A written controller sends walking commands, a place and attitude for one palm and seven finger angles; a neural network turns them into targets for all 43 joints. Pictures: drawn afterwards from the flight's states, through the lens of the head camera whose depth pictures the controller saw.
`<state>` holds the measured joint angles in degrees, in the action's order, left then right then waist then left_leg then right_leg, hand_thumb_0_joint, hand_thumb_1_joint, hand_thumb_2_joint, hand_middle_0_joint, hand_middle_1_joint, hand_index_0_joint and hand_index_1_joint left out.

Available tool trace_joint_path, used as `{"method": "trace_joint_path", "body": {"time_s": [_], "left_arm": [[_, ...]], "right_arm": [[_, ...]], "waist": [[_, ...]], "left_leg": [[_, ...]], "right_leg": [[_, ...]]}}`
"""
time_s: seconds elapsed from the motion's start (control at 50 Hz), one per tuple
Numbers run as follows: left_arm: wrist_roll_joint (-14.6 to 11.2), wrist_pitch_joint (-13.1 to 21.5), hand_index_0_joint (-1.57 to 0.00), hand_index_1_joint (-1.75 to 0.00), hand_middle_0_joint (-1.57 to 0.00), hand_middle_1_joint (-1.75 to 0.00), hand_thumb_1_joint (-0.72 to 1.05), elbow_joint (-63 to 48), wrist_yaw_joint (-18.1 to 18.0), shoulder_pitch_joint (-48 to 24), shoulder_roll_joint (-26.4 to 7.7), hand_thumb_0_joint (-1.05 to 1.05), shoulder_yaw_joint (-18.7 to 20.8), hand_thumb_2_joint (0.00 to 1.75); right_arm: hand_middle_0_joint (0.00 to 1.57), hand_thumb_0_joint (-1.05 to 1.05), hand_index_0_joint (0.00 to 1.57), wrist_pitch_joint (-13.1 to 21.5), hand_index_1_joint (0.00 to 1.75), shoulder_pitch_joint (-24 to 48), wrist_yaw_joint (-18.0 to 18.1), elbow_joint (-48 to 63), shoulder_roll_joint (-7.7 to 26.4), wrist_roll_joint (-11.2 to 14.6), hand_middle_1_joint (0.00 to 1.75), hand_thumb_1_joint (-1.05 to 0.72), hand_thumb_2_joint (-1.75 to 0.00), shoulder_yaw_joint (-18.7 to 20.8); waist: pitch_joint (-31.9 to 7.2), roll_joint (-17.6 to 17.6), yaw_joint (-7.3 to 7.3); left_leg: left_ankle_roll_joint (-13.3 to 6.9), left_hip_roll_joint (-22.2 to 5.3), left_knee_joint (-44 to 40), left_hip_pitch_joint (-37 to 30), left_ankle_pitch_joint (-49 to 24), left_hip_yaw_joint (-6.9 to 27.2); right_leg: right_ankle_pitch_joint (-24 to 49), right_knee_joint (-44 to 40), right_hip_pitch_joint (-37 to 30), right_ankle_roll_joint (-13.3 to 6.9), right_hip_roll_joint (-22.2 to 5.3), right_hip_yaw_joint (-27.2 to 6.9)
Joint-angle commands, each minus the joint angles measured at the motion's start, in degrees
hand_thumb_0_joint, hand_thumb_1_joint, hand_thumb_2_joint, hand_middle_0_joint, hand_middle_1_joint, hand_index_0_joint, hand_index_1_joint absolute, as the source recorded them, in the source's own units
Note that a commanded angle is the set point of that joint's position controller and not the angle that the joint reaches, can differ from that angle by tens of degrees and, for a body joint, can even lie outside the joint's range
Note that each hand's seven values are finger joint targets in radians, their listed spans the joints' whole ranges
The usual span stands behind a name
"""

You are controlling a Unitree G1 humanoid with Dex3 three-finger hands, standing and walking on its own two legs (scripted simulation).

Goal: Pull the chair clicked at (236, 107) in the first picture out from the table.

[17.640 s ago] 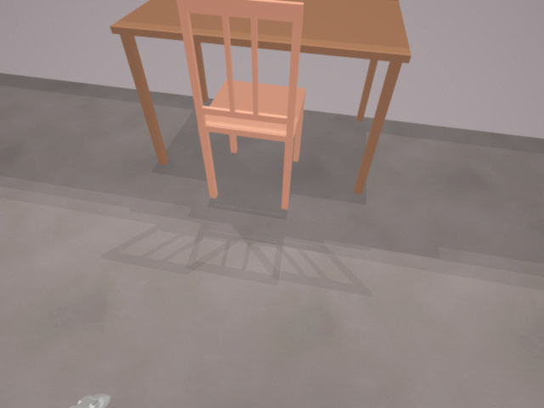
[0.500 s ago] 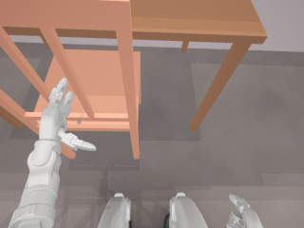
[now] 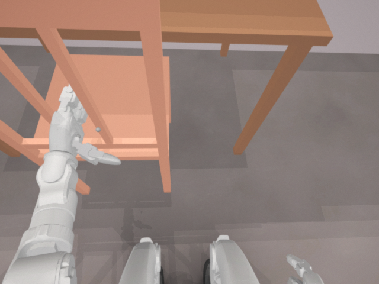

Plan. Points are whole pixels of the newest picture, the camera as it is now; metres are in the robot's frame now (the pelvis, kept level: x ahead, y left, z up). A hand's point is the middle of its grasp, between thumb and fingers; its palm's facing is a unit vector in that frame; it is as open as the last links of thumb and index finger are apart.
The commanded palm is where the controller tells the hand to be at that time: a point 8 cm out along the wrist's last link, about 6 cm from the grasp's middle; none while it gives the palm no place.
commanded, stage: push the fingers through the gap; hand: left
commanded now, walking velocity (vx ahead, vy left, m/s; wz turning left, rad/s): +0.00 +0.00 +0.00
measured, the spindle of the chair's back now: (37, 101) +0.47 +0.30 +0.05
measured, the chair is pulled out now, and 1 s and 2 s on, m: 0.00 0.00 0.02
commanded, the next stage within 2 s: hook a spindle and tug to test in 0.52 s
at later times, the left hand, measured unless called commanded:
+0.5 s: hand (94, 125) +0.43 +0.20 +0.02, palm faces +0.01 -1.00 -0.04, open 16.9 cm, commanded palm +0.41 +0.24 +0.03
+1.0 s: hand (104, 123) +0.44 +0.18 +0.02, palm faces +0.02 -1.00 -0.06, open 15.2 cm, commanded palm +0.41 +0.22 +0.03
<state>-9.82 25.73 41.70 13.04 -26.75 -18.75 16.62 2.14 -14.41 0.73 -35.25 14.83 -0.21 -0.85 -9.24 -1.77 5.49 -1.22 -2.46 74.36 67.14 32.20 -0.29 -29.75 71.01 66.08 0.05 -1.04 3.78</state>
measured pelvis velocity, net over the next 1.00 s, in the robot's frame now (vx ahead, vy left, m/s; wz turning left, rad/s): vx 0.00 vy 0.00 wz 0.00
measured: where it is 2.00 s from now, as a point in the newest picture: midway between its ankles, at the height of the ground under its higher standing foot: outside the picture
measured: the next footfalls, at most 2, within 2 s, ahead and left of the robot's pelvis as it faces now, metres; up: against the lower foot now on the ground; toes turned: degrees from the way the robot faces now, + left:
none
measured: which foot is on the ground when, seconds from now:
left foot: down 0.00-1.00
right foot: down 0.00-1.00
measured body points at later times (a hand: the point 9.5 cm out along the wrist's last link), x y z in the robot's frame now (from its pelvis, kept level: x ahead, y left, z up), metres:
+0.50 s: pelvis +0.00 +0.01 +0.00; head +0.14 +0.02 +0.43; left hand +0.43 +0.25 +0.03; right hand +0.09 -0.26 -0.11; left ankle +0.02 +0.10 -0.62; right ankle +0.03 -0.13 -0.62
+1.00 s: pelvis +0.00 +0.00 +0.00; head +0.14 +0.01 +0.43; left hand +0.43 +0.23 +0.03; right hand +0.09 -0.26 -0.12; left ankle +0.02 +0.10 -0.62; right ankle +0.03 -0.13 -0.62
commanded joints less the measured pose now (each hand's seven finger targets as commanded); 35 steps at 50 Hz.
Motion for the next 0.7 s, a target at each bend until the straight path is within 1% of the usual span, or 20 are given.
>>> {"method": "trace_joint_path", "body": {"time_s": [0.0, 0.04, 0.06, 0.08, 0.12, 0.16, 0.22, 0.24, 0.26, 0.28, 0.32, 0.34, 0.4, 0.44, 0.46, 0.48, 0.56, 0.6, 0.62, 0.68], "left_arm": [[-0.16, 4.25, -0.06, -0.08, -0.06, -0.08, -0.5, -8.8, -1.34, -17.55, -13.14, 0.0, 4.39, 0.3], [-0.01, 4.14, -0.06, -0.08, -0.06, -0.08, -0.5, -8.53, -1.34, -17.6, -11.7, 0.0, 3.09, 0.3], [0.15, 4.28, -0.06, -0.08, -0.06, -0.08, -0.5, -8.89, -1.28, -17.66, -12.33, 0.0, 3.64, 0.3], [-0.03, 4.12, -0.06, -0.08, -0.06, -0.08, -0.5, -8.46, -1.09, -17.77, -11.48, 0.0, 2.9, 0.3], [-0.12, 4.17, -0.06, -0.08, -0.06, -0.08, -0.5, -7.18, -0.77, -18.85, -12.53, 0.0, 3.74, 0.3], [-0.17, 4.35, -0.06, -0.08, -0.06, -0.08, -0.5, -5.9, -0.36, -19.06, -11.92, 0.0, 3.12, 0.3], [-0.25, 5.2, -0.06, -0.08, -0.06, -0.08, -0.5, -7.36, -0.18, -21.26, -12.11, 0.0, 2.9, 0.3], [-0.41, 5.62, -0.06, -0.08, -0.06, -0.08, -0.5, -8.86, -0.21, -21.22, -12.23, 0.0, 3.09, 0.3], [-0.45, 5.73, -0.06, -0.08, -0.06, -0.08, -0.5, -8.82, -0.31, -20.23, -12.73, 0.0, 3.83, 0.3], [-0.57, 5.89, -0.06, -0.08, -0.06, -0.08, -0.5, -8.69, -0.26, -20.91, -12.12, 0.0, 3.21, 0.3], [-0.45, 5.94, -0.06, -0.08, -0.06, -0.08, -0.5, -7.85, -0.3, -20.52, -13.14, 0.0, 4.16, 0.3], [-0.12, 6.14, -0.06, -0.08, -0.06, -0.08, -0.5, -7.56, -0.48, -20.8, -15.06, 0.0, 5.31, 0.3], [-0.02, 6.09, -0.06, -0.08, -0.06, -0.08, -0.5, -8.54, -0.58, -20.42, -12.12, 0.0, 3.02, 0.3], [-0.11, 5.67, -0.06, -0.08, -0.06, -0.08, -0.5, -6.79, -0.66, -20.35, -12.03, 0.0, 2.98, 0.3], [-0.1, 5.59, -0.06, -0.08, -0.06, -0.08, -0.5, -6.62, -0.66, -19.96, -12.87, 0.0, 3.76, 0.3], [-0.03, 5.54, -0.06, -0.08, -0.06, -0.08, -0.5, -6.61, -0.51, -20.95, -11.48, 0.0, 2.24, 0.3], [-0.11, 5.75, -0.06, -0.08, -0.06, -0.08, -0.5, -8.29, -0.85, -21.66, -10.64, 0.0, 1.7, 0.3], [-0.04, 5.81, -0.06, -0.08, -0.06, -0.08, -0.5, -8.31, -1.16, -20.73, -11.29, 0.0, 2.24, 0.3], [-0.07, 5.66, -0.08, -0.13, -0.08, -0.13, -0.5, -7.94, -1.34, -20.2, -9.99, 0.0, 1.4, 0.3], [0.23, 5.59, -0.13, -0.3, -0.13, -0.3, -0.5, -7.74, -2.01, -20.15, -9.75, 0.0, 1.26, 0.3]], "right_arm": [[0.2, 0.0, 0.2, 0.77, 0.3, -5.44, 0.64, 4.96, 9.12, -0.03, 0.3, -0.9, -0.9, 3.33], [0.2, 0.0, 0.2, 0.47, 0.3, -5.75, 0.27, 5.27, 9.14, -0.06, 0.3, -0.9, -0.9, 3.41], [0.2, 0.0, 0.2, 0.25, 0.3, -5.9, 0.18, 5.25, 9.27, -0.08, 0.3, -0.9, -0.9, 3.55], [0.2, 0.0, 0.2, -0.01, 0.3, -6.04, 0.08, 5.15, 9.24, -0.02, 0.3, -0.9, -0.9, 3.54], [0.2, 0.0, 0.2, -0.36, 0.3, -6.27, 0.14, 4.86, 9.4, -0.04, 0.3, -0.9, -0.9, 3.56], [0.2, 0.0, 0.2, -0.6, 0.3, -6.18, 0.08, 4.97, 9.45, 0.06, 0.3, -0.9, -0.9, 3.35], [0.2, 0.0, 0.2, -0.74, 0.3, -6.21, 0.2, 4.9, 9.46, 0.03, 0.3, -0.9, -0.9, 3.47], [0.2, 0.0, 0.2, -0.62, 0.3, -6.21, 0.2, 5.08, 9.49, -0.01, 0.3, -0.9, -0.9, 3.6], [0.2, 0.0, 0.2, -0.77, 0.3, -6.32, 0.13, 5.03, 9.47, -0.13, 0.3, -0.9, -0.9, 3.56], [0.2, 0.0, 0.2, -0.84, 0.3, -6.23, 0.15, 4.76, 9.36, -0.05, 0.3, -0.9, -0.9, 3.59], [0.2, 0.0, 0.2, -1.03, 0.3, -6.24, 0.2, 4.57, 9.33, -0.12, 0.3, -0.9, -0.9, 3.52], [0.2, 0.0, 0.2, -1.11, 0.3, -6.38, 0.3, 4.42, 9.64, -0.2, 0.3, -0.9, -0.9, 3.45], [0.2, 0.0, 0.2, -1.31, 0.3, -6.07, 0.04, 4.63, 9.38, -0.18, 0.3, -0.9, -0.9, 3.48], [0.2, 0.0, 0.2, -1.49, 0.3, -6.32, 0.05, 4.52, 9.57, -0.22, 0.3, -0.9, -0.9, 3.45], [0.2, 0.0, 0.2, -1.59, 0.3, -6.29, 0.09, 4.59, 9.66, -0.17, 0.3, -0.9, -0.9, 3.45], [0.2, 0.0, 0.2, -1.66, 0.3, -6.02, 0.13, 4.59, 9.5, -0.01, 0.3, -0.9, -0.9, 3.47], [0.2, 0.0, 0.2, -1.67, 0.3, -6.17, 0.05, 4.69, 9.52, -0.12, 0.3, -0.9, -0.9, 3.63], [0.2, 0.0, 0.2, -1.85, 0.3, -6.21, 0.01, 4.66, 9.53, -0.18, 0.3, -0.9, -0.9, 3.64], [0.2, 0.0, 0.2, -1.87, 0.3, -6.05, -0.06, 4.72, 9.34, -0.15, 0.3, -0.9, -0.9, 3.64], [0.2, 0.0, 0.2, -2.02, 0.3, -5.99, -0.21, 4.65, 9.32, -0.16, 0.3, -0.9, -0.9, 3.64]], "waist": [[-25.38, -2.78, 0.27], [-26.15, -3.8, 0.46], [-26.96, -4.42, 0.33], [-26.65, -3.8, 0.78], [-25.66, -2.27, 1.11], [-24.24, -2.98, 1.24], [-26.0, -2.87, 1.42], [-27.15, -4.8, 1.1], [-28.0, -4.96, 0.68], [-27.62, -4.13, 1.21], [-26.73, -3.53, 1.11], [-26.27, -4.7, 0.77], [-26.89, -6.21, 0.81], [-25.47, -4.7, 1.49], [-25.72, -3.91, 1.11], [-25.23, -4.24, 1.75], [-27.03, -6.21, 1.44], [-26.92, -5.11, 1.13], [-26.7, -4.29, 1.43], [-25.78, -4.75, 1.36]], "left_leg": [[0.3, 1.65, -9.28, -17.94, -21.29, 2.82], [0.34, 1.58, -9.37, -19.24, -22.51, 2.99], [0.51, 1.39, -9.24, -20.33, -23.31, 2.94], [0.49, 1.36, -9.32, -20.55, -23.51, 3.0], [0.34, 1.39, -9.18, -18.91, -21.27, 2.82], [0.35, 1.42, -9.58, -18.59, -20.24, 3.0], [0.29, 1.37, -9.48, -19.55, -20.66, 3.18], [0.35, 1.33, -9.35, -21.07, -22.1, 3.26], [0.54, 1.3, -9.56, -21.93, -22.92, 3.37], [0.43, 1.31, -9.3, -21.85, -23.33, 3.28], [0.36, 1.37, -9.19, -20.19, -21.87, 3.08], [0.52, 1.29, -9.37, -20.45, -22.05, 3.43], [0.77, 1.18, -9.79, -22.75, -22.62, 3.65], [0.62, 1.09, -9.83, -21.97, -22.43, 3.8], [0.57, 1.16, -9.74, -21.09, -21.97, 3.69], [0.54, 1.2, -9.72, -21.01, -21.38, 3.6], [0.88, 1.04, -9.9, -24.29, -23.8, 4.06], [0.96, 0.99, -9.93, -23.94, -24.16, 4.11], [0.79, 1.03, -9.86, -23.5, -24.07, 3.99], [0.88, 1.06, -9.96, -22.97, -23.5, 3.92]], "right_leg": [[15.59, -7.72, -13.91, -1.32, 1.79, -1.57], [16.11, -7.71, -13.48, -1.45, 1.92, -1.38], [16.46, -7.7, -13.04, -1.48, 1.92, -1.36], [16.64, -7.97, -13.01, -1.41, 1.97, -1.28], [15.58, -8.44, -13.49, -1.28, 2.01, -1.5], [14.21, -8.58, -12.29, -1.4, 2.07, -1.28], [14.62, -8.49, -12.87, -1.4, 2.03, -1.43], [15.1, -8.09, -12.24, -1.52, 2.06, -1.34], [15.45, -8.18, -12.59, -1.54, 2.07, -1.21], [16.11, -8.33, -12.65, -1.41, 2.04, -1.32], [15.51, -8.42, -13.14, -1.29, 2.08, -1.44], [15.02, -8.02, -12.33, -1.53, 2.1, -1.29], [14.39, -8.21, -10.95, -1.62, 2.07, -0.96], [14.33, -8.37, -10.63, -1.58, 2.21, -0.78], [14.46, -8.32, -11.59, -1.5, 2.18, -0.94], [14.14, -8.46, -10.91, -1.44, 2.13, -1.01], [14.68, -8.27, -9.76, -1.64, 2.07, -0.6], [15.04, -8.16, -10.5, -1.61, 2.1, -0.58], [15.27, -8.36, -10.68, -1.52, 2.16, -0.65], [14.96, -8.27, -10.25, -1.55, 2.11, -0.59]]}}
